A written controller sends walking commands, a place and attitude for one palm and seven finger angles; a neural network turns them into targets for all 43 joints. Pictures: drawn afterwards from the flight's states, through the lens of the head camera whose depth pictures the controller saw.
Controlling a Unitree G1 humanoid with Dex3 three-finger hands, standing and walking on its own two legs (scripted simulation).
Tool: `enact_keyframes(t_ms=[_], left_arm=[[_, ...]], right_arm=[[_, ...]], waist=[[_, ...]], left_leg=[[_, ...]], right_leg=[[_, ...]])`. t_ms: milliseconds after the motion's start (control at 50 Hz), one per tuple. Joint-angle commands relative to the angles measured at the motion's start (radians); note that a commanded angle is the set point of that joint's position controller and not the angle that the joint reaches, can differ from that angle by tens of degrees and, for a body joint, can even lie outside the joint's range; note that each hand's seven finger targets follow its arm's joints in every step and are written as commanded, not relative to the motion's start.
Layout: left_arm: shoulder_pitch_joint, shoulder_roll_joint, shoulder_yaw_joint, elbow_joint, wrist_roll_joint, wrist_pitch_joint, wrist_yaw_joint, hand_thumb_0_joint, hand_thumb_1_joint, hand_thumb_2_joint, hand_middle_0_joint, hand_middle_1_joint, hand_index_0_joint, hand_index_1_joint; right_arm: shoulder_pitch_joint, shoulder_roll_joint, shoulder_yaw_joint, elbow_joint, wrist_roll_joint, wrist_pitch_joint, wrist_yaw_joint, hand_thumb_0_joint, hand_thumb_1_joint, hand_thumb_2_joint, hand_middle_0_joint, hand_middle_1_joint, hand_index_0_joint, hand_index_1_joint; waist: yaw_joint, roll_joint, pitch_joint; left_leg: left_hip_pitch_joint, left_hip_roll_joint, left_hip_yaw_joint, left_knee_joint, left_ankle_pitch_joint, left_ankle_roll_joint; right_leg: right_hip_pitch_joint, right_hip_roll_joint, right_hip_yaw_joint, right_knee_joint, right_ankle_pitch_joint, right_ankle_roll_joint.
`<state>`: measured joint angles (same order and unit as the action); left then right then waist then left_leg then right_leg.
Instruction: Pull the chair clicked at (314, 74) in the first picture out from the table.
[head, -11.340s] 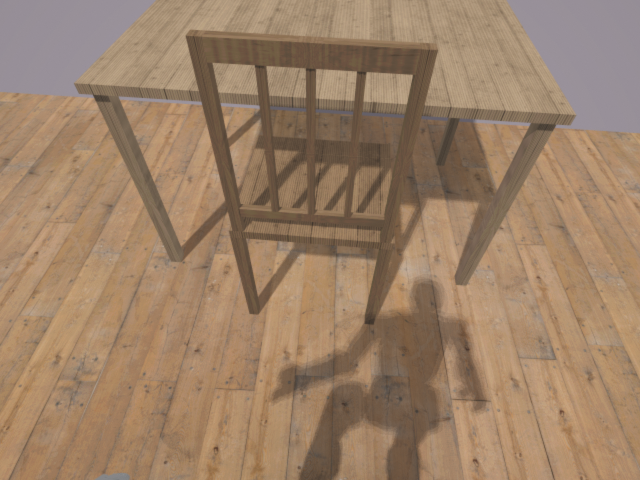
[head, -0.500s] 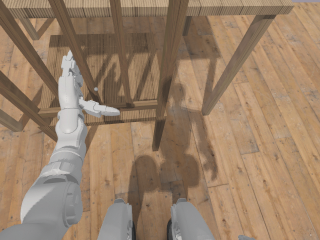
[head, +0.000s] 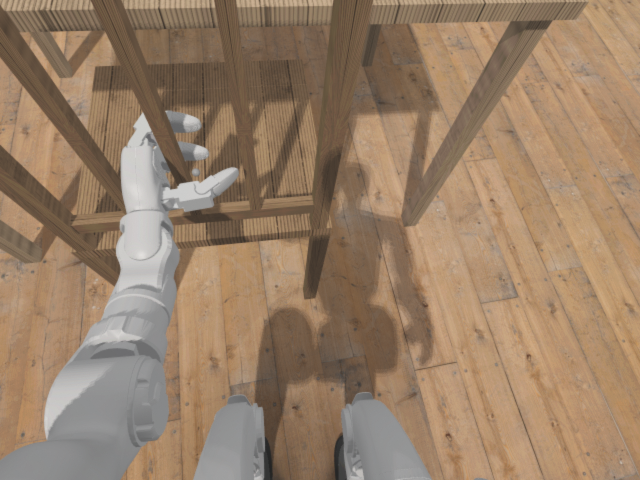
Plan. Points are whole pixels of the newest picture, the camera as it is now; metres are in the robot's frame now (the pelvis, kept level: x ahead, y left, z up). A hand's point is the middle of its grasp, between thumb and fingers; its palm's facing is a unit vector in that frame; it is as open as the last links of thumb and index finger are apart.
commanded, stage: hook a spindle and tug to test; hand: left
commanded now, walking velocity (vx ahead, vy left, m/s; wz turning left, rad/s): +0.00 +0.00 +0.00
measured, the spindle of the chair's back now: (161, 128) +0.51 +0.16 +0.08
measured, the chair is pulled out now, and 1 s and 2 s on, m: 0.00 0.05 0.18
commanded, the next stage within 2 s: step backward, pulling the chair out in 0.82 s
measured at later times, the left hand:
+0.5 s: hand (194, 184) +0.46 +0.13 +0.03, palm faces +0.10 -1.00 -0.01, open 5.0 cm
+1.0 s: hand (195, 206) +0.43 +0.12 +0.04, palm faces +0.07 -0.99 -0.08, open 5.2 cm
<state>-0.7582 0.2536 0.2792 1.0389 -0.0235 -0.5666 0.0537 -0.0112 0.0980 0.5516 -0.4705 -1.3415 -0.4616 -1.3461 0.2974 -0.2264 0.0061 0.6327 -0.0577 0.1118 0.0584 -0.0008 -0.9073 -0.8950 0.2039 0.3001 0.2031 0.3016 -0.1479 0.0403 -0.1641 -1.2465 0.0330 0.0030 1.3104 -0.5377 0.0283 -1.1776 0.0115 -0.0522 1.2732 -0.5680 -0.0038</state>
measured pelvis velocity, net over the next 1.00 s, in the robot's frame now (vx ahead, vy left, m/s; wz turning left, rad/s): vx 0.02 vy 0.00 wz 0.02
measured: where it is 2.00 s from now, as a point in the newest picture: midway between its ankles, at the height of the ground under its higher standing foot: outside the picture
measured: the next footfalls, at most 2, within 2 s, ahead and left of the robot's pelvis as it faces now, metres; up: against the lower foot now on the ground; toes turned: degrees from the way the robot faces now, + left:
none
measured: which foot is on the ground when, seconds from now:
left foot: down 0.00-1.00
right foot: down 0.00-1.00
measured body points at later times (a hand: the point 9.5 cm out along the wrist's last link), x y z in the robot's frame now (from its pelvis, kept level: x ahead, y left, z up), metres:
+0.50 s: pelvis +0.01 +0.00 +0.01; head +0.15 +0.01 +0.44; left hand +0.45 +0.18 +0.03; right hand +0.07 -0.26 -0.11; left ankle +0.03 +0.10 -0.61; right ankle +0.01 -0.12 -0.61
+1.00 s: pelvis +0.02 +0.00 +0.03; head +0.15 +0.00 +0.46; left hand +0.42 +0.18 +0.04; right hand +0.12 -0.25 -0.10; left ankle +0.03 +0.10 -0.61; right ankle +0.01 -0.12 -0.61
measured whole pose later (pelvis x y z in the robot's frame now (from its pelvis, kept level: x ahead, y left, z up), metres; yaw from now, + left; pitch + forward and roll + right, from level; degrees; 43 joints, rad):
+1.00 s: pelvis +0.02 +0.00 +0.03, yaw +1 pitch +21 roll -2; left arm -0.44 0.18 0.12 0.65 -0.05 -0.38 0.09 0.02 0.77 0.83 -0.44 -1.38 -0.41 -1.45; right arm 0.21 -0.21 -0.01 0.58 0.01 0.13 0.01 0.00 -0.91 -0.90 0.20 0.30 0.20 0.30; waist -0.09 0.03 -0.08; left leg -1.02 0.02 0.01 1.18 -0.49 0.02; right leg -0.96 0.01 -0.05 1.16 -0.56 0.01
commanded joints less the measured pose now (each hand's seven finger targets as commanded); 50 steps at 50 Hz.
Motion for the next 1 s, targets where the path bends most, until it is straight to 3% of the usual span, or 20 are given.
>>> enact_keyframes(t_ms=[0,60,100,140,180,220,260,340,420,520,560,580,620,720,880,900,920,940,960,980], left_arm=[[-0.387,0.127,-0.009,-0.222,0.002,-0.074,-0.005,0.0,0.62,0.78,-0.5,-1.45,-0.5,-1.45],[-0.382,0.095,-0.037,-0.253,0.0,-0.073,-0.005,0.0,0.788,0.852,-0.5,-1.45,-0.5,-1.45],[-0.334,0.138,0.0,-0.26,-0.005,-0.069,0.002,0.0,0.9,0.9,-0.5,-1.45,-0.5,-1.45],[-0.339,0.108,-0.025,-0.281,-0.009,-0.069,0.0,0.0,0.9,0.9,-0.5,-1.45,-0.5,-1.45],[-0.288,0.095,-0.03,-0.252,-0.008,-0.064,-0.002,0.0,0.9,0.9,-0.5,-1.45,-0.5,-1.45],[-0.278,0.123,-0.011,-0.287,-0.011,-0.069,-0.005,0.0,0.9,0.9,-0.5,-1.45,-0.5,-1.45],[-0.239,0.082,-0.038,-0.301,-0.018,-0.069,-0.012,0.0,0.9,0.9,-0.5,-1.45,-0.5,-1.45],[-0.174,0.077,-0.048,-0.374,-0.027,-0.072,-0.016,0.0,0.9,0.9,-0.5,-1.45,-0.5,-1.45],[-0.083,0.047,-0.07,-0.423,-0.035,-0.066,-0.014,0.0,0.9,0.9,-0.5,-1.45,-0.5,-1.45],[-0.034,0.028,-0.095,-0.494,-0.039,-0.059,-0.005,0.0,0.9,0.9,-0.5,-1.45,-0.5,-1.45],[0.01,0.005,-0.116,-0.525,-0.036,-0.06,-0.001,0.0,0.9,0.9,-0.5,-1.45,-0.5,-1.45],[-0.012,-0.019,-0.143,-0.534,-0.04,-0.056,-0.002,0.0,0.9,0.9,-0.5,-1.45,-0.5,-1.45],[0.028,0.013,-0.115,-0.546,-0.04,-0.056,0.002,0.0,0.9,0.9,-0.5,-1.45,-0.5,-1.45],[0.077,-0.028,-0.158,-0.583,-0.04,-0.05,0.001,0.0,0.9,0.9,-0.5,-1.45,-0.5,-1.45],[0.01,0.017,-0.125,-0.545,-0.037,-0.055,-0.001,0.0,0.9,0.9,-0.5,-1.45,-0.5,-1.45],[-0.06,-0.018,-0.166,-0.576,-0.034,-0.061,-0.004,0.0,0.9,0.9,-0.5,-1.45,-0.5,-1.45],[-0.168,0.284,-0.079,-0.748,0.032,0.077,0.048,0.0,0.9,0.9,-0.5,-1.45,-0.5,-1.45],[-0.185,0.234,-0.102,-0.817,0.016,0.145,0.066,0.0,0.9,0.9,-0.5,-1.45,-0.5,-1.45],[-0.055,0.176,-0.136,-0.737,0.016,0.214,0.072,0.0,0.9,0.9,-0.5,-1.45,-0.5,-1.45],[0.042,0.109,-0.186,-0.65,0.013,0.271,0.068,0.0,0.9,0.9,-0.5,-1.45,-0.5,-1.45]], right_arm=[[0.139,-0.173,-0.068,-0.061,0.0,-0.009,-0.008,0.0,-0.9,-0.9,0.2,0.3,0.2,0.3],[0.137,-0.171,-0.07,-0.061,0.001,-0.007,-0.005,0.0,-0.9,-0.9,0.2,0.3,0.2,0.3],[0.138,-0.175,-0.072,-0.063,0.002,-0.005,-0.005,0.0,-0.9,-0.9,0.2,0.3,0.2,0.3],[0.135,-0.171,-0.07,-0.068,0.003,-0.008,-0.004,0.0,-0.9,-0.9,0.2,0.3,0.2,0.3],[0.129,-0.17,-0.07,-0.068,0.007,-0.007,-0.003,0.0,-0.9,-0.9,0.2,0.3,0.2,0.3],[0.126,-0.17,-0.071,-0.073,0.006,-0.008,-0.004,0.0,-0.9,-0.9,0.2,0.3,0.2,0.3],[0.118,-0.165,-0.071,-0.081,0.01,-0.011,-0.002,0.0,-0.9,-0.9,0.2,0.3,0.2,0.3],[0.113,-0.164,-0.074,-0.095,0.013,-0.015,0.002,0.0,-0.9,-0.9,0.2,0.3,0.2,0.3],[0.101,-0.158,-0.078,-0.106,0.017,-0.02,0.005,0.0,-0.9,-0.9,0.2,0.3,0.2,0.3],[0.094,-0.156,-0.082,-0.109,0.02,-0.028,0.005,0.0,-0.9,-0.9,0.2,0.3,0.2,0.3],[0.086,-0.152,-0.083,-0.115,0.021,-0.032,0.005,0.0,-0.9,-0.9,0.2,0.3,0.2,0.3],[0.083,-0.15,-0.081,-0.11,0.022,-0.033,0.004,0.0,-0.9,-0.9,0.2,0.3,0.2,0.3],[0.08,-0.154,-0.083,-0.111,0.021,-0.037,0.001,0.0,-0.9,-0.9,0.2,0.3,0.2,0.3],[0.064,-0.146,-0.084,-0.116,0.023,-0.046,-0.002,0.0,-0.9,-0.9,0.2,0.3,0.2,0.3],[0.045,-0.148,-0.077,-0.1,0.024,-0.062,-0.017,0.0,-0.9,-0.9,0.2,0.3,0.2,0.3],[0.043,-0.143,-0.076,-0.099,0.023,-0.066,-0.018,0.0,-0.9,-0.9,0.2,0.3,0.2,0.3],[0.073,-0.151,-0.081,-0.184,0.085,0.004,-0.048,0.0,-0.9,-0.9,0.2,0.3,0.2,0.3],[0.096,-0.129,-0.076,-0.225,0.099,0.017,-0.08,0.0,-0.9,-0.9,0.2,0.3,0.2,0.3],[0.065,-0.126,-0.066,-0.215,0.102,0.027,-0.098,0.0,-0.9,-0.9,0.2,0.3,0.2,0.3],[0.044,-0.121,-0.055,-0.208,0.105,0.039,-0.113,0.0,-0.9,-0.9,0.2,0.3,0.2,0.3]], waist=[[-0.021,0.07,-0.53],[-0.024,0.095,-0.538],[-0.008,0.067,-0.538],[-0.02,0.053,-0.536],[-0.013,0.033,-0.495],[-0.001,0.041,-0.514],[0.002,0.057,-0.514],[0.019,0.081,-0.522],[0.031,0.053,-0.513],[0.03,0.032,-0.501],[0.04,0.066,-0.514],[0.025,0.053,-0.496],[0.039,0.026,-0.499],[0.042,0.03,-0.488],[0.032,0.01,-0.448],[0.016,0.034,-0.465],[0.083,0.092,-0.69],[0.064,0.12,-0.68],[0.059,0.111,-0.604],[0.054,0.07,-0.51]], left_leg=[[0.486,-0.014,-0.06,-0.134,0.394,-0.011],[0.531,-0.007,-0.068,-0.138,0.421,-0.017],[0.51,-0.01,-0.06,-0.141,0.426,-0.014],[0.503,-0.011,-0.057,-0.141,0.422,-0.01],[0.479,-0.013,-0.053,-0.148,0.4,-0.011],[0.46,-0.018,-0.042,-0.149,0.39,-0.008],[0.497,-0.016,-0.045,-0.156,0.409,-0.013],[0.528,-0.012,-0.044,-0.163,0.457,-0.018],[0.53,-0.012,-0.038,-0.167,0.494,-0.017],[0.539,-0.009,-0.04,-0.169,0.518,-0.018],[0.573,-0.008,-0.041,-0.171,0.548,-0.023],[0.573,-0.006,-0.044,-0.168,0.546,-0.022],[0.55,-0.01,-0.039,-0.17,0.53,-0.019],[0.567,-0.01,-0.038,-0.17,0.546,-0.02],[0.498,-0.02,-0.032,-0.155,0.467,-0.015],[0.519,-0.019,-0.036,-0.154,0.464,-0.014],[0.799,-0.004,-0.013,-0.354,0.443,0.004],[0.862,-0.018,-0.002,-0.393,0.495,0.013],[0.84,-0.012,-0.01,-0.418,0.531,0.01],[0.825,0.005,-0.035,-0.469,0.512,0.004]], right_leg=[[0.163,0.024,0.013,-0.159,0.341,-0.025],[0.135,0.024,0.007,-0.159,0.341,-0.027],[0.18,0.027,0.012,-0.165,0.365,-0.027],[0.192,0.027,0.014,-0.168,0.377,-0.025],[0.192,0.028,0.012,-0.176,0.362,-0.024],[0.233,0.028,0.022,-0.178,0.375,-0.024],[0.215,0.027,0.015,-0.176,0.376,-0.026],[0.227,0.027,0.015,-0.171,0.412,-0.031],[0.26,0.027,0.014,-0.176,0.455,-0.029],[0.276,0.026,0.013,-0.175,0.485,-0.027],[0.261,0.023,0.01,-0.172,0.486,-0.028],[0.253,0.022,0.007,-0.174,0.487,-0.027],[0.285,0.023,0.013,-0.177,0.496,-0.027],[0.282,0.02,0.01,-0.178,0.506,-0.027],[0.278,0.014,0.023,-0.175,0.476,-0.025],[0.261,0.013,0.021,-0.174,0.464,-0.023],[0.671,-0.047,0.117,-0.38,0.527,-0.031],[0.737,-0.042,0.11,-0.425,0.67,-0.026],[0.738,-0.052,0.098,-0.437,0.739,-0.023],[0.707,-0.058,0.066,-0.444,0.678,-0.02]])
